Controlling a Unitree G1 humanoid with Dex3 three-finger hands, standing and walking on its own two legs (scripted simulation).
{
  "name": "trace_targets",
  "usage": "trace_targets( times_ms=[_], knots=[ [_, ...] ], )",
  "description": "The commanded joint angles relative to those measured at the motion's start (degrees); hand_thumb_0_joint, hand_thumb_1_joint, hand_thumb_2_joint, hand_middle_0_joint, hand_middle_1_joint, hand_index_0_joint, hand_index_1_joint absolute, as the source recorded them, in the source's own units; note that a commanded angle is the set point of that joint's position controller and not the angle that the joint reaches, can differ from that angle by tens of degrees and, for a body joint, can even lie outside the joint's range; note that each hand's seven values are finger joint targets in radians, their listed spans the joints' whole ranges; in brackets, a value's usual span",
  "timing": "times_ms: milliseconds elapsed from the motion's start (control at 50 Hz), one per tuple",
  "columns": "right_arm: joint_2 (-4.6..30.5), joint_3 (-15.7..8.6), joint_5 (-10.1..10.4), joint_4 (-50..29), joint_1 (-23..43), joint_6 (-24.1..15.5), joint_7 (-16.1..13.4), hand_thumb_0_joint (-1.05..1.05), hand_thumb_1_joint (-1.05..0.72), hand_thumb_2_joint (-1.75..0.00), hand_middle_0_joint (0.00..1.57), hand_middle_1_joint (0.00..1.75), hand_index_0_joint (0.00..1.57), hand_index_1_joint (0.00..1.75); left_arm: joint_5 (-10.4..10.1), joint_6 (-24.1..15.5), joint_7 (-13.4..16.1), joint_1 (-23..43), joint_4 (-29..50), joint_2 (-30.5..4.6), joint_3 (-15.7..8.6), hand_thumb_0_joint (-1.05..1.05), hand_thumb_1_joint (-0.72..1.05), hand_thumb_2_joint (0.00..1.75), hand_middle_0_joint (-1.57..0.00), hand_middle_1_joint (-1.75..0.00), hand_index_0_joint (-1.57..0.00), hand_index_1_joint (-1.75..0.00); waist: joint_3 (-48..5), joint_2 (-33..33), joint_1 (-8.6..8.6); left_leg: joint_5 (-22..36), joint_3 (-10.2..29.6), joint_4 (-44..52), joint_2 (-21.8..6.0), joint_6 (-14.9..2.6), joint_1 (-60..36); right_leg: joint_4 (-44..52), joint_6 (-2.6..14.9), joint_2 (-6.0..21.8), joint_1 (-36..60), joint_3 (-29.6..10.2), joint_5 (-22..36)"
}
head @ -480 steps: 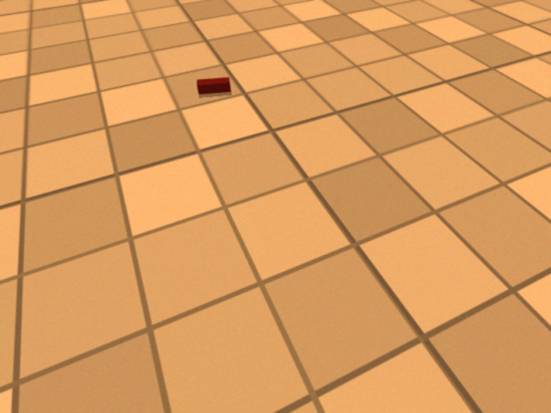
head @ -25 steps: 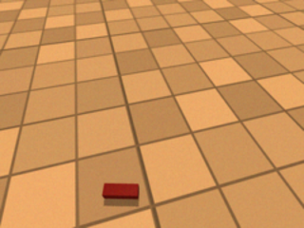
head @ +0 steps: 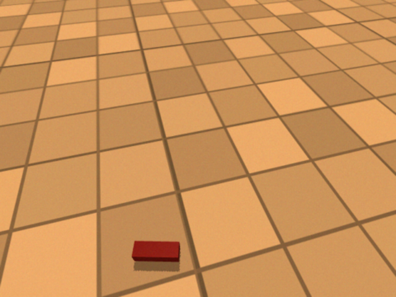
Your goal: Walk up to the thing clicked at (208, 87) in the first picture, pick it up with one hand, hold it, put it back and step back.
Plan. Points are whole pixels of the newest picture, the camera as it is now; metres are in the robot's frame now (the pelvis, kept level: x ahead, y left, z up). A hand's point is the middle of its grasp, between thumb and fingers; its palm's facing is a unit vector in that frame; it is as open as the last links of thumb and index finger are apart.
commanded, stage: stand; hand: left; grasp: from above
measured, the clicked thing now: (156, 251) +0.45 +0.22 -0.75
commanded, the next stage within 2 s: rise first in 0.72 s
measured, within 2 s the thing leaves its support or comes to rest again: neither
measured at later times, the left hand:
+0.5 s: hand out of the picture +0.06 +0.26 -0.16, palm faces -0.03 -0.94 -0.34, open 7.4 cm
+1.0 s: hand out of the picture +0.13 +0.25 -0.17, palm faces +0.02 -0.95 -0.32, open 8.5 cm
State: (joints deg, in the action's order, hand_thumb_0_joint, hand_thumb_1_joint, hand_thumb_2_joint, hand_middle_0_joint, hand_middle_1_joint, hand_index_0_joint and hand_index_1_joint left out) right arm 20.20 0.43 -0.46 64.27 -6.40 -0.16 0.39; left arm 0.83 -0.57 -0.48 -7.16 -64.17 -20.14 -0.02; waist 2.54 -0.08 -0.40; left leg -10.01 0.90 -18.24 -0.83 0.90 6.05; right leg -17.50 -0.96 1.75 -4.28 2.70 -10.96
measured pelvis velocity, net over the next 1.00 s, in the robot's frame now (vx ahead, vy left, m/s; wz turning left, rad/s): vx -0.02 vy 0.00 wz -0.01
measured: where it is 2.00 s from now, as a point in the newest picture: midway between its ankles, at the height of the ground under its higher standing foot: outside the picture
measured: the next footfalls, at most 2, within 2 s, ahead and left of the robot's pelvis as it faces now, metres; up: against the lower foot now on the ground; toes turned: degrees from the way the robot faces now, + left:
none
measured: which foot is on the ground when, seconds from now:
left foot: down 0.00-1.00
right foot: down 0.00-1.00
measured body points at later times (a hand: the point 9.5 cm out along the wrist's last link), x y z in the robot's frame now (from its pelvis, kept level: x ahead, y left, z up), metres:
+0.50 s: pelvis +0.00 +0.00 +0.00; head +0.00 +0.00 +0.45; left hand +0.06 +0.30 -0.13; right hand +0.07 -0.30 -0.13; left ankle +0.00 +0.13 -0.75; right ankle -0.01 -0.13 -0.75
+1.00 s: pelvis -0.02 +0.00 -0.01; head +0.04 +0.01 +0.43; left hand +0.13 +0.30 -0.14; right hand +0.08 -0.28 -0.14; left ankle +0.00 +0.13 -0.75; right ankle -0.01 -0.13 -0.75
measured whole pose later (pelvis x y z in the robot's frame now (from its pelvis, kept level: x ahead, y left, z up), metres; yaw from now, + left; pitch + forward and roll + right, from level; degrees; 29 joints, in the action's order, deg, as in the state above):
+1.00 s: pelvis -0.02 +0.00 -0.01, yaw -1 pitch +4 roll +0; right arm 16.5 -0.1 2.3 49.6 -9.7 -2.1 -1.8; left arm 1.5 -1.5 -0.6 1.8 -61.8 -19.3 -5.7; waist 2.8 0.7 0.5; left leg -13.6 0.4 -29.7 -1.1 0.8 19.9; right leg -29.6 -0.7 1.7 -18.7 1.9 -14.6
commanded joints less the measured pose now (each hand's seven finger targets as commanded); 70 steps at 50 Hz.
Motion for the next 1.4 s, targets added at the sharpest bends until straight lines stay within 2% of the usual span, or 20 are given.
trace_targets(
  times_ms=[0,420,680,780,800,820,840,860,880,920,960,1000,1040,1080,1120,1160,1200,1280,1320,1380],
  knots=[
    [12.19,-2.13,-0.06,-3.47,1.94,-1.54,-1.06,0.00,-0.90,-0.90,0.20,0.30,0.20,0.30,-0.16,-0.89,0.88,1.86,3.04,-12.06,-2.47,0.00,0.90,0.90,-0.20,-0.30,-0.20,-0.30,-3.31,-0.52,0.00,9.51,4.66,2.40,-6.62,-1.99,0.16,2.51,1.83,6.63,0.37,-5.29,7.62],
    [12.23,-2.24,-0.21,-3.35,1.80,-1.55,-0.94,0.00,-0.90,-0.90,0.20,0.30,0.20,0.30,-0.09,-0.94,0.77,1.22,3.21,-12.26,-2.39,0.00,0.90,0.90,-0.20,-0.30,-0.20,-0.30,-2.85,-0.75,0.10,6.96,4.72,2.58,-6.38,-1.80,0.26,2.73,1.75,6.27,-1.26,-5.51,4.81],
    [12.06,-2.24,-0.04,-3.34,1.22,-1.41,-0.89,0.00,-0.90,-0.90,0.20,0.30,0.20,0.30,-0.05,-1.13,1.02,1.25,3.15,-12.37,-2.31,0.00,0.90,0.90,-0.20,-0.30,-0.20,-0.30,-3.46,0.21,0.40,9.03,4.67,1.88,-6.46,-2.18,-0.18,2.68,1.67,6.55,-0.79,-5.58,7.42],
    [12.21,-2.35,-0.10,-3.32,1.56,-1.41,-0.94,0.00,-0.90,-0.90,0.20,0.30,0.20,0.30,-0.16,-1.02,0.96,1.28,3.23,-12.53,-2.36,0.00,0.90,0.90,-0.20,-0.30,-0.20,-0.30,-3.39,-0.23,0.27,8.06,4.68,2.04,-6.56,-1.95,-0.23,2.49,1.89,6.56,-0.65,-5.66,6.03],
    [12.16,-2.24,-0.01,-3.13,1.61,-1.45,-0.88,0.00,-0.87,-0.89,0.20,0.30,0.20,0.30,-0.19,-1.03,0.92,1.16,3.09,-12.18,-2.24,0.00,0.82,0.98,-0.13,-0.38,-0.12,-0.38,-2.91,-0.30,0.20,8.23,4.81,2.25,-6.49,-1.92,0.10,2.76,1.80,6.40,-0.86,-5.64,6.46],
    [2.83,0.16,4.00,-19.32,1.41,-4.40,-2.17,0.00,-0.93,-0.91,0.20,0.30,0.20,0.30,-3.43,-6.50,1.88,21.27,23.20,-2.54,-2.11,0.00,0.74,0.98,-0.13,-0.46,-0.10,-0.46,0.55,-1.32,7.43,-1.05,-3.31,-1.58,1.19,-1.33,6.06,-1.89,1.20,-1.29,-15.11,-1.79,3.11],
    [4.51,-0.24,3.89,-15.90,-1.56,-4.29,-2.75,0.00,-0.91,-0.90,0.20,0.30,0.20,0.30,-3.36,-6.08,2.27,27.79,20.00,-5.50,-3.32,0.00,0.66,0.98,-0.12,-0.54,-0.09,-0.54,-1.57,-0.68,5.79,-1.96,-2.90,-2.60,1.44,-1.35,5.64,-2.75,1.38,-1.29,-12.44,-0.97,1.62],
    [6.12,-1.03,3.74,-15.02,-3.38,-3.65,-2.98,0.00,-0.90,-0.90,0.20,0.30,0.20,0.30,-2.48,-3.81,2.56,19.31,10.23,-9.19,-6.07,0.00,0.58,0.98,-0.11,-0.62,-0.08,-0.62,-0.78,1.49,5.01,-3.60,-2.89,-3.82,1.64,-1.52,7.65,-3.30,1.80,-1.78,-13.09,-0.36,-1.11],
    [6.24,-1.70,3.80,-16.60,-3.79,-2.99,-3.04,0.00,-0.89,-0.90,0.20,0.30,0.20,0.30,-1.76,-2.64,1.95,13.69,5.38,-10.38,-7.34,0.00,0.50,1.02,-0.09,-0.70,-0.06,-0.70,-1.17,2.18,2.84,-2.11,-3.01,-6.15,1.29,-1.51,10.09,-5.11,1.67,-1.89,-13.75,0.10,-0.87],
    [6.08,-3.32,3.11,-18.87,-5.79,-3.30,-3.80,0.00,-0.91,-0.90,0.20,0.30,0.20,0.30,0.29,-2.92,1.27,18.57,9.29,-15.14,-9.65,0.00,0.34,1.03,-0.04,-0.86,-0.04,-0.86,-9.51,2.14,1.83,1.16,-2.77,-9.15,1.34,-1.61,9.83,-8.66,1.51,-1.66,-12.82,-0.56,2.80],
    [5.63,-4.59,2.05,-20.57,-7.75,-3.67,-3.20,0.00,-0.90,-0.90,0.20,0.30,0.20,0.30,3.01,-1.61,-0.13,9.86,3.80,-13.54,-11.06,0.00,0.20,1.02,0.00,-1.02,-0.02,-1.01,-13.63,0.66,1.48,4.21,-2.41,-13.72,1.79,-1.37,13.34,-13.29,1.70,-1.49,-14.49,-0.80,6.17],
    [5.22,-5.62,1.41,-23.25,-8.05,-3.94,-2.50,0.00,-0.90,-0.90,0.20,0.30,0.20,0.30,5.07,-0.34,-0.67,3.88,6.26,-13.87,-13.42,0.00,0.05,1.02,0.00,-1.07,-0.02,-1.05,-18.43,-2.31,-1.75,6.84,-2.46,-15.89,2.17,-0.86,14.47,-15.81,2.12,-1.52,-12.87,-0.84,7.34],
    [4.17,-5.40,1.65,-26.34,-7.22,-4.06,-2.27,0.00,-0.90,-0.90,0.20,0.30,0.20,0.30,5.92,1.88,-0.41,3.78,9.81,-10.82,-11.75,0.00,-0.09,1.01,-0.02,-1.09,-0.04,-1.07,-17.41,-4.65,-1.83,5.45,-2.56,-15.13,2.22,-0.36,14.91,-15.52,2.27,-1.81,-14.16,-0.90,4.96],
    [4.00,-5.15,1.92,-29.02,-5.20,-4.11,-2.26,0.00,-0.88,-0.90,0.20,0.30,0.20,0.30,6.78,4.78,0.03,7.18,12.06,-9.06,-10.19,0.00,-0.25,1.01,-0.03,-1.08,-0.04,-1.07,-14.67,-3.16,-0.31,2.39,-2.22,-15.77,1.81,-0.42,17.29,-15.54,2.25,-2.10,-17.29,-0.62,1.75],
    [3.94,-5.18,2.08,-31.00,-4.29,-4.42,-2.07,0.00,-0.87,-0.90,0.20,0.30,0.20,0.30,7.25,7.24,0.62,7.03,13.85,-10.28,-10.93,0.00,-0.39,1.00,-0.04,-1.08,-0.05,-1.08,-13.53,-1.91,-0.27,0.46,-1.83,-17.93,1.41,-0.51,20.37,-17.27,2.13,-2.30,-20.20,-0.28,-0.77],
    [3.57,-5.32,2.08,-32.14,-4.97,-5.10,-2.02,0.00,-0.87,-0.89,0.20,0.30,0.20,0.30,7.55,8.57,1.06,6.15,16.57,-9.33,-10.67,0.00,-0.51,0.99,-0.06,-1.09,-0.05,-1.09,-14.13,0.12,0.34,-0.91,-1.77,-19.98,1.14,-0.83,22.02,-19.12,2.03,-2.46,-22.64,-0.11,-2.23],
    [3.30,-5.42,1.94,-32.84,-6.07,-6.13,-1.93,0.00,-0.88,-0.90,0.20,0.30,0.20,0.30,7.83,8.80,1.23,6.40,18.57,-7.89,-10.24,0.00,-0.55,0.98,-0.06,-1.10,-0.06,-1.10,-13.81,1.58,1.25,-2.94,-1.88,-22.64,1.03,-1.12,24.61,-21.50,1.76,-2.53,-25.41,-0.13,-3.98],
    [2.79,-5.89,1.50,-34.30,-6.92,-7.96,-2.03,0.00,-0.88,-0.90,0.20,0.30,0.20,0.30,8.87,7.36,1.57,6.51,27.31,-9.65,-12.22,0.00,-0.56,0.99,-0.07,-1.11,-0.06,-1.11,-18.61,-1.28,1.29,-2.17,-1.50,-28.63,0.63,-1.12,27.51,-28.04,1.88,-2.33,-30.30,-0.74,-3.14],
    [2.55,-5.98,1.44,-34.96,-7.24,-8.72,-2.42,0.00,-0.87,-0.90,0.20,0.30,0.20,0.30,9.43,7.00,1.74,3.16,31.88,-9.94,-12.80,0.00,-0.56,0.98,-0.07,-1.11,-0.07,-1.11,-22.06,-3.10,1.12,0.49,-1.51,-30.40,0.35,-1.09,26.64,-30.33,2.01,-2.24,-30.92,-1.13,-0.72],
    [2.56,-6.04,1.11,-35.61,-7.07,-9.20,-2.88,0.00,-0.88,-0.90,0.20,0.30,0.20,0.30,10.56,7.87,1.56,-0.61,34.64,-9.75,-12.26,0.00,-0.55,0.99,-0.07,-1.11,-0.07,-1.11,-22.02,-3.64,1.72,2.27,-0.93,-32.41,-0.01,-0.99,27.80,-32.55,2.00,-2.26,-33.18,-0.96,0.12]
  ],
)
